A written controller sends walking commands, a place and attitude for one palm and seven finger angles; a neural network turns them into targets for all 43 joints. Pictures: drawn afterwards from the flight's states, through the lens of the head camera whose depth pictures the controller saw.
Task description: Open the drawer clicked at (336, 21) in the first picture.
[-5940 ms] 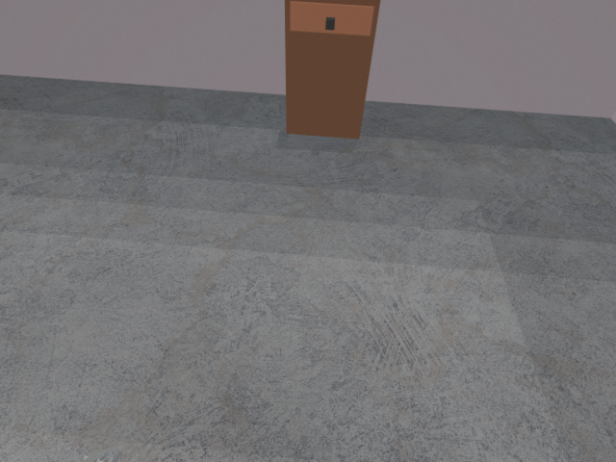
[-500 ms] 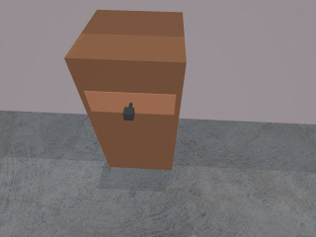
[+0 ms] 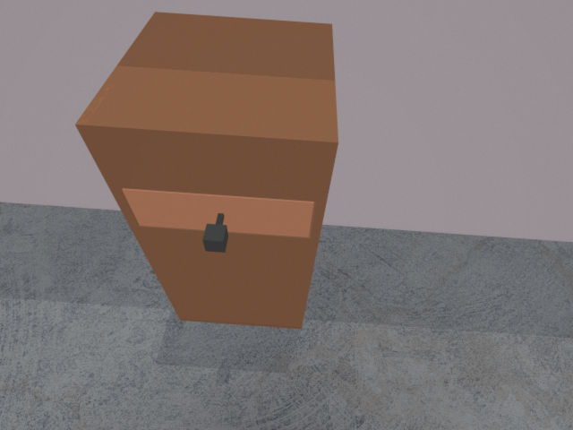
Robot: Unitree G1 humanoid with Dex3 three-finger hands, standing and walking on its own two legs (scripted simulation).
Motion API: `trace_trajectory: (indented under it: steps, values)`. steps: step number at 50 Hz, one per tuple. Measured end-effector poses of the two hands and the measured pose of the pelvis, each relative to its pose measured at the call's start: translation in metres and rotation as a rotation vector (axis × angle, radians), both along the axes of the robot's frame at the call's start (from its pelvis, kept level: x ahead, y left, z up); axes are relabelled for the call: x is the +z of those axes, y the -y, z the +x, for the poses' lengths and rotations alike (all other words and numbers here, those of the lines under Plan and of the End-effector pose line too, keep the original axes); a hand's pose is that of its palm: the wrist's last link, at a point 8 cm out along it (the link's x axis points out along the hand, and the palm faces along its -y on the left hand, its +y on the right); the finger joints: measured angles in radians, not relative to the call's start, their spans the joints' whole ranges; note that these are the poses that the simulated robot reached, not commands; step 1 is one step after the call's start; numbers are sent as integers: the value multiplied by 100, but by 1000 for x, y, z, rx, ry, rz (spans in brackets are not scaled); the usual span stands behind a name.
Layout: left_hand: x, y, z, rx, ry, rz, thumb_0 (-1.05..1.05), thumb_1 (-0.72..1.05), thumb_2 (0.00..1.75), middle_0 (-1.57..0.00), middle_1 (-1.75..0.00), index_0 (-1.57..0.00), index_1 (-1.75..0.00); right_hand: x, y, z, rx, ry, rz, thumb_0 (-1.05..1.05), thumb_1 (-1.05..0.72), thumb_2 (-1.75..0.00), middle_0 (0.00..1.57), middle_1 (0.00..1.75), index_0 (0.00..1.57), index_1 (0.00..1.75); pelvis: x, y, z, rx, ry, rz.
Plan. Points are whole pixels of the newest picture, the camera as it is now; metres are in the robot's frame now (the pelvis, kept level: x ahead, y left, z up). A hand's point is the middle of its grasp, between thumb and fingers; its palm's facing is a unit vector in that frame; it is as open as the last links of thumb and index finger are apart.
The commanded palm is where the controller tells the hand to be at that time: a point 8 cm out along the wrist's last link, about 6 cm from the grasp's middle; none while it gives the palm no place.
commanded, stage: come to a stop and stand still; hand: left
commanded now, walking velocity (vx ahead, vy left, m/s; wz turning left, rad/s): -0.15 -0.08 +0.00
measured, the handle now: (217, 230) +0.49 +0.18 -0.12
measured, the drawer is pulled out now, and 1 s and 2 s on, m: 0.00 0.00 0.00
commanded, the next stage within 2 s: look again from close up in 0.80 s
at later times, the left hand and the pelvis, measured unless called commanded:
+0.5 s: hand out of the picture +0.01 +0.13 -0.16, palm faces +0.06 -0.97 -0.22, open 7.3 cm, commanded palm none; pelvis -0.04 -0.05 +0.00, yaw +1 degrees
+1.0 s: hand out of the picture -0.08 +0.13 -0.17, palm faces +0.03 -0.98 -0.18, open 7.4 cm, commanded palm none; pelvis -0.05 -0.03 +0.01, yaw +1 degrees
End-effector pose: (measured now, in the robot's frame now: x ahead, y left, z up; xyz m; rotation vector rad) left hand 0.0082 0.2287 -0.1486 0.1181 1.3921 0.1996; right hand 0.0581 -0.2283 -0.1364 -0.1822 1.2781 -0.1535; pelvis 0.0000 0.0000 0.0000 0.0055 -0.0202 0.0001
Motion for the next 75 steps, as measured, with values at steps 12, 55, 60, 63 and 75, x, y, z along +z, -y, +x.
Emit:
trace_trajectory:
  steps: [12, 55, 60, 63, 75]
  values:
    - [20, 13, 12, -59, 97, 102, 1, 91, 90, -20, -30, -20, -30, -18, 32, 4, -21, 68, 70, 0, -90, -89, 21, 30, 20, 30, -6, 34, -24, -5, -7, 19]
    - [11, 43, -75, -38, -15, -15, 1, 91, 90, -20, -30, -20, -30, -9, 4, -118, -27, -94, 84, 0, -91, -89, 20, 30, 20, 30, 5, 25, -47, 14, -6, -13]
    - [13, 30, -58, -40, 36, 2, 1, 92, 90, -20, -30, -20, -30, -9, -4, -116, -15, -86, 86, 1, -92, -89, 20, 30, 20, 30, 5, 18, -45, 13, 6, -7]
    - [14, 25, -53, -44, 51, 8, 1, 92, 90, -20, -30, -20, -30, -9, -7, -116, -13, -87, 86, 1, -92, -89, 20, 30, 20, 30, 6, 16, -45, 10, 7, -5]
    - [14, 24, -58, -38, 17, -9, 1, 92, 90, -20, -30, -20, -30, -5, -8, -117, -8, -115, 75, 0, -91, -89, 20, 30, 20, 30, 9, 12, -43, 9, 4, -2]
